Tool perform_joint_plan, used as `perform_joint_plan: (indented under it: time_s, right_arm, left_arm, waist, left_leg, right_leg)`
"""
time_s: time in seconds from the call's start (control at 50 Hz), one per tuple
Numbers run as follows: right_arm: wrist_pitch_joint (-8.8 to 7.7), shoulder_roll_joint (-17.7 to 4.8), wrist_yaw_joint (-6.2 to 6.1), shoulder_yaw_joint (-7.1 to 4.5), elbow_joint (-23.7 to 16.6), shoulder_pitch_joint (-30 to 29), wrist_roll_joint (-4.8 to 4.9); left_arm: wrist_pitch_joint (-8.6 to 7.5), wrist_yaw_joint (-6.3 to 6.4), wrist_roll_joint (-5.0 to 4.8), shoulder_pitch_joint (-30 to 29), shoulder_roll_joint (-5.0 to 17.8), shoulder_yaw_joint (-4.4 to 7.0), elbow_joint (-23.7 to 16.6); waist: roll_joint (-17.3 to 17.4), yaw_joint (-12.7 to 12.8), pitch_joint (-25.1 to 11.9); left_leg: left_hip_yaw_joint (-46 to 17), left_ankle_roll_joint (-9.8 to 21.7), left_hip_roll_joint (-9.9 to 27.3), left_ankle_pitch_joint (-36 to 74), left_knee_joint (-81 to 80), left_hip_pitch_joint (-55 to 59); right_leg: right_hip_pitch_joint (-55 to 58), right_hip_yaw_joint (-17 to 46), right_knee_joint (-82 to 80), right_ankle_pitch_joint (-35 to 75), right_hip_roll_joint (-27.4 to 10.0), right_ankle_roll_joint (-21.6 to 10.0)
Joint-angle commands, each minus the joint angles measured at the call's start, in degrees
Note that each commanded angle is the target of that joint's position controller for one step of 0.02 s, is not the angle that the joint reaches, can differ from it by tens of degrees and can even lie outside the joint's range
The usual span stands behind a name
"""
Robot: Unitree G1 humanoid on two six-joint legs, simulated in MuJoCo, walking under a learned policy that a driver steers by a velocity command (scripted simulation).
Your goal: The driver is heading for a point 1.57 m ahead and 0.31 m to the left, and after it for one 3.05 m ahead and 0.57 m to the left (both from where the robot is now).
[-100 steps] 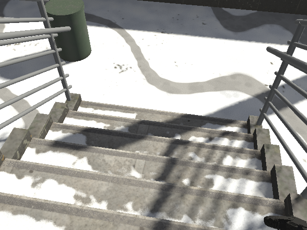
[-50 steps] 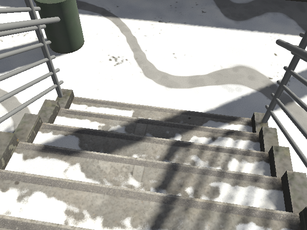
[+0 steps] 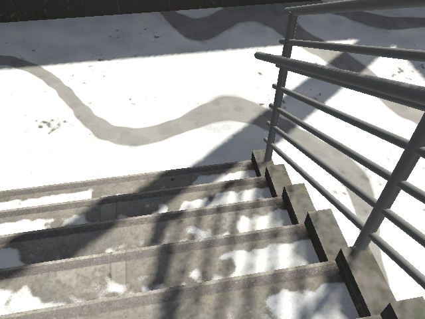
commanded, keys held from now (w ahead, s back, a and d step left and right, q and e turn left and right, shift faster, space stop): q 0.46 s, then w+q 0.20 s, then w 0.30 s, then w+e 0.04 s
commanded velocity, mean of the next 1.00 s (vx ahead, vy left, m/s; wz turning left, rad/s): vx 0.16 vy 0.00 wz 0.44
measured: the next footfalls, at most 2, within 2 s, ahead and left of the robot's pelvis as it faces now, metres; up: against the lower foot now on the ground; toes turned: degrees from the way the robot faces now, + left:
right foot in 0.38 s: +0.08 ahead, -0.10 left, +0.00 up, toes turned +16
left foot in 1.02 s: +0.08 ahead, +0.16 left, +0.00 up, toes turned +28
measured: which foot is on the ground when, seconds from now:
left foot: down 0.00-0.38, up 0.40-1.00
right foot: down 0.00-0.00, up 0.02-0.36, down 0.38-1.00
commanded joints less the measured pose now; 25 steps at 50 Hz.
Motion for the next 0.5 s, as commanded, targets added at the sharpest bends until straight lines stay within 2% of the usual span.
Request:
perform_joint_plan:
  time_s: [0.02, 0.04, 0.06, 0.1, 0.14, 0.16, 0.24, 0.3, 0.34, 0.36, 0.38, 0.4, 0.42, 0.44, 0.46, 0.48, 0.5]
  right_arm:
    - [-1.68, -11.89, -0.41, -3.47, -4.80, 3.21, 0.48]
    - [-1.43, -11.43, -0.81, -3.34, -4.25, 6.34, 0.28]
    - [-0.90, -11.07, -1.14, -3.45, -4.14, 5.56, 0.22]
    - [-0.02, -11.30, -1.72, -4.20, -5.23, 1.99, 0.51]
    - [0.06, -10.30, -1.53, -4.36, -6.50, 0.26, 0.37]
    - [0.17, -10.06, -1.39, -4.39, -6.83, -0.26, 0.48]
    - [0.65, -11.06, -1.08, -5.26, -8.20, -0.19, 0.42]
    - [0.71, -12.23, -0.24, -5.91, -8.28, -0.10, -0.02]
    - [0.97, -12.57, -0.33, -6.10, -9.34, -3.13, -0.05]
    - [1.13, -12.16, -0.54, -6.01, -9.81, -5.43, 0.49]
    - [1.02, -9.61, -0.97, -5.71, -9.39, -3.89, 1.07]
    - [0.84, -4.68, -1.33, -4.95, -10.43, -1.05, 1.78]
    - [0.02, -10.30, -1.74, -6.31, -11.23, -4.90, -0.20]
    - [-0.30, -11.02, -1.92, -6.77, -10.34, -5.22, -0.74]
    - [-0.02, -10.52, -1.91, -6.63, -9.00, -5.08, -1.03]
    - [0.35, -9.85, -1.63, -6.49, -8.45, -4.96, -1.29]
    - [0.78, -9.39, -1.39, -6.34, -7.58, -3.95, -1.36]
  left_arm:
    - [-0.63, 0.25, 0.17, -4.89, 7.80, 2.97, -6.54]
    - [-0.49, 0.03, 0.12, -6.37, 7.94, 3.27, -6.88]
    - [-0.42, -0.43, -0.02, -6.98, 6.88, 3.02, -7.00]
    - [-0.34, -0.50, 0.54, -7.05, 6.15, 2.62, -7.05]
    - [0.65, -0.49, 1.67, -5.69, 5.44, 2.26, -6.19]
    - [1.10, -0.42, 1.78, -5.77, 5.28, 2.14, -6.21]
    - [1.35, -0.54, 1.29, -7.70, 4.78, 1.37, -7.33]
    - [0.64, -0.69, 0.53, -6.44, 5.22, 1.47, -7.23]
    - [-0.09, -0.57, 0.13, -2.54, 5.20, 1.48, -6.52]
    - [-0.29, -0.13, 0.03, 1.87, 4.33, 1.51, -5.17]
    - [-0.71, 0.66, 0.59, 5.22, 6.23, 1.97, -4.68]
    - [-0.75, 1.06, 0.74, 7.62, 13.00, 3.05, -5.90]
    - [-0.81, 1.07, 0.43, 11.81, 14.40, 3.42, -3.76]
    - [-1.10, 1.08, 0.69, 9.98, 12.19, 2.84, -3.77]
    - [-1.21, 0.95, 0.85, 6.16, 9.48, 2.19, -4.47]
    - [-1.43, 0.92, 1.65, 4.55, 7.92, 1.74, -5.11]
    - [-1.79, 1.02, 1.38, 2.95, 7.06, 1.47, -5.64]
  waist:
    - [13.87, -2.61, -3.00]
    - [11.57, -3.52, -3.18]
    - [9.40, -2.81, -2.25]
    - [8.02, -0.66, -1.92]
    - [7.34, 0.19, -3.55]
    - [7.19, 0.50, -3.89]
    - [8.06, -0.87, -3.28]
    - [9.50, -1.63, -3.91]
    - [9.05, 0.28, -3.88]
    - [8.37, 2.99, -3.66]
    - [3.40, 3.59, -3.44]
    - [-13.73, 3.01, -4.88]
    - [-11.82, 4.97, -2.57]
    - [-6.97, 2.58, -0.85]
    - [-3.89, 0.78, 0.53]
    - [-5.86, 0.43, -1.31]
    - [-6.52, -0.48, -1.59]
  left_leg:
    - [-30.10, 10.48, 17.85, 36.32, -10.75, 15.93]
    - [-32.73, 12.86, 18.87, 33.63, -12.22, 20.01]
    - [-31.03, 13.45, 18.04, 31.32, -12.02, 20.10]
    - [-26.03, 11.74, 14.87, 30.56, -11.76, 15.05]
    - [-21.78, 10.89, 11.80, 34.63, -10.98, 8.80]
    - [-21.27, 10.72, 11.07, 33.55, -11.07, 6.37]
    - [-22.71, 10.13, 9.53, 22.81, -11.85, 1.27]
    - [-24.55, 10.11, 9.19, 23.34, -10.33, -1.11]
    - [-26.52, 8.39, 8.12, 21.64, -9.21, -4.29]
    - [-26.44, 6.82, 6.65, 16.80, -7.36, -8.22]
    - [-23.05, 3.69, 2.42, 1.11, -0.29, -16.40]
    - [-11.62, -0.40, -7.36, -19.66, 17.88, -28.52]
    - [-11.73, -1.68, -6.94, -20.95, 25.98, -34.68]
    - [-12.33, -2.11, -4.65, -16.18, 32.30, -34.84]
    - [-10.87, -2.57, -4.10, -11.11, 37.66, -33.89]
    - [-7.69, -3.49, -4.67, -7.82, 45.89, -35.89]
    - [-7.83, -3.83, -4.17, -3.79, 50.34, -35.51]
  right_leg:
    - [-18.75, 2.34, 8.54, -10.42, 1.92, 2.95]
    - [-23.96, 5.79, 12.05, -15.19, 2.60, 3.15]
    - [-25.76, 7.08, 13.34, -13.63, 2.02, 3.62]
    - [-23.43, 6.86, 16.05, -7.44, 1.10, 4.63]
    - [-18.72, 4.49, 20.74, -4.55, 2.26, 5.38]
    - [-17.58, 4.32, 21.81, -3.71, 2.15, 5.47]
    - [-14.05, 4.27, 16.20, -0.98, 2.18, 4.65]
    - [-7.10, 3.69, 9.63, -3.42, 3.40, 3.54]
    - [0.75, 3.73, 2.18, -1.36, 3.89, 3.15]
    - [8.12, 3.47, -5.49, 2.96, 3.39, 2.89]
    - [17.69, 9.51, -11.66, 3.29, -2.40, 2.03]
    - [25.37, 31.00, -17.50, 7.99, -20.27, -1.58]
    - [20.92, 38.91, -20.28, 13.00, -22.45, -4.67]
    - [17.73, 36.38, -19.57, 10.80, -21.64, -5.97]
    - [13.08, 30.53, -19.03, 11.53, -18.95, -6.65]
    - [12.75, 25.67, -18.46, 6.21, -15.54, -7.39]
    - [8.54, 21.50, -19.15, 1.00, -13.91, -7.88]
Keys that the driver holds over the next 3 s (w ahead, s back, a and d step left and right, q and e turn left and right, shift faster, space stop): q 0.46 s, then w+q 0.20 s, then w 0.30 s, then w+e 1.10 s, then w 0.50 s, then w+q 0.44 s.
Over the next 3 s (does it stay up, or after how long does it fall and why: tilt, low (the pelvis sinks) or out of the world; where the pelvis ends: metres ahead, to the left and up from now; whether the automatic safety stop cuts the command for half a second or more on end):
stays up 1.01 0.15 -0.53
